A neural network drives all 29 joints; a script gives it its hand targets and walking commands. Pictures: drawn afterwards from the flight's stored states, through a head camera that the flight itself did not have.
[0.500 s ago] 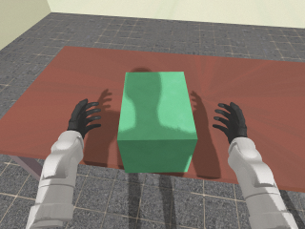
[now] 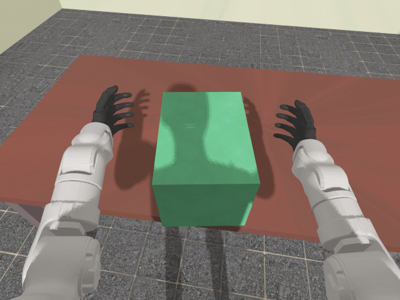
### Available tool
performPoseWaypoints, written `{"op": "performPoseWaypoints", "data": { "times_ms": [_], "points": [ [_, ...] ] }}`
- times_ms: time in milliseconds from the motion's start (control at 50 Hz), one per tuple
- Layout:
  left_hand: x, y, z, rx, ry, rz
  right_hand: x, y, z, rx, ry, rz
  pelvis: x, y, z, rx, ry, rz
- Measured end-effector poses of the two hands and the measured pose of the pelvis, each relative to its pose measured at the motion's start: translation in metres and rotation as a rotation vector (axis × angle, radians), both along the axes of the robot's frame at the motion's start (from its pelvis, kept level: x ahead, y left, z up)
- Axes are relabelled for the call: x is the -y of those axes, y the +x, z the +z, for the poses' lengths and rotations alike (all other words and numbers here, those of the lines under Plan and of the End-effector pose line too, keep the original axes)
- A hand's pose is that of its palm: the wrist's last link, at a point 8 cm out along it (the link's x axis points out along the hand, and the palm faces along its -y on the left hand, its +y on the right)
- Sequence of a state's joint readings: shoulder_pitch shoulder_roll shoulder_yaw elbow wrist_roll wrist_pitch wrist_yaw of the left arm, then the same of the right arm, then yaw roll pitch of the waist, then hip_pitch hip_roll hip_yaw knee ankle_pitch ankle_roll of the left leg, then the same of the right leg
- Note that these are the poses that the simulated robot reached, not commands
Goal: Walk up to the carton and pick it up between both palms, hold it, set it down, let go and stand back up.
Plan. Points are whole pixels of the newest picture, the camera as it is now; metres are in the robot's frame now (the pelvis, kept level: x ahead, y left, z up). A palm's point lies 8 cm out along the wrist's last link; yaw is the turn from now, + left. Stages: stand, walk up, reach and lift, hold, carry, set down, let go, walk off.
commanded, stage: reach and lift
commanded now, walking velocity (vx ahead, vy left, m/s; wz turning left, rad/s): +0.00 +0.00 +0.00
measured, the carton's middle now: (202, 157) +0.44 +0.00 +0.02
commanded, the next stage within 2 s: none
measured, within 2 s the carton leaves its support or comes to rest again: neither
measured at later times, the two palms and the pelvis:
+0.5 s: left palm (114, 144) +0.44 +0.20 +0.08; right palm (286, 150) +0.41 -0.17 +0.07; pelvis +0.01 +0.00 +0.00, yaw +1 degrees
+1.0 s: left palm (131, 156) +0.43 +0.17 +0.04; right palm (268, 159) +0.41 -0.14 +0.04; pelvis -0.02 -0.01 -0.02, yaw +2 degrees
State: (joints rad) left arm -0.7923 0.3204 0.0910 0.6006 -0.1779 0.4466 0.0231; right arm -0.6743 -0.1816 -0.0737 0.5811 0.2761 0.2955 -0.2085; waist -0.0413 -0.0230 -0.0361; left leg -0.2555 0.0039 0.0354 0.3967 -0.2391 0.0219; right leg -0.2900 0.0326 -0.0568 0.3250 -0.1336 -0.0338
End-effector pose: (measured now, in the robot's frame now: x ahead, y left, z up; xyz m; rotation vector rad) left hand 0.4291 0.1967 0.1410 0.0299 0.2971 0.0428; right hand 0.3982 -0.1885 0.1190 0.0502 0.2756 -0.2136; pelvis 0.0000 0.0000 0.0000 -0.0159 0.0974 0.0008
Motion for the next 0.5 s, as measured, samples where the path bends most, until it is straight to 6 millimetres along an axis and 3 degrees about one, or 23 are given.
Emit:
{"op": "performPoseWaypoints", "data": {
  "times_ms": [120,240,500],
  "points": [
    [0.000,0.012,0.005,-0.005,0.004,0.008,-0.004,0.015,0.007,-0.004,-0.005,0.000,0.000,0.001,0.000,-0.021,-0.002,0.010],
    [0.001,0.020,-0.001,-0.010,0.019,0.011,-0.007,0.025,0.004,-0.019,-0.012,-0.004,0.001,0.004,-0.001,-0.042,-0.005,0.018],
    [0.001,0.007,-0.061,-0.021,0.027,0.021,-0.016,0.016,-0.048,-0.044,-0.031,0.005,0.004,0.007,-0.005,-0.109,-0.006,0.023]
  ]
}}
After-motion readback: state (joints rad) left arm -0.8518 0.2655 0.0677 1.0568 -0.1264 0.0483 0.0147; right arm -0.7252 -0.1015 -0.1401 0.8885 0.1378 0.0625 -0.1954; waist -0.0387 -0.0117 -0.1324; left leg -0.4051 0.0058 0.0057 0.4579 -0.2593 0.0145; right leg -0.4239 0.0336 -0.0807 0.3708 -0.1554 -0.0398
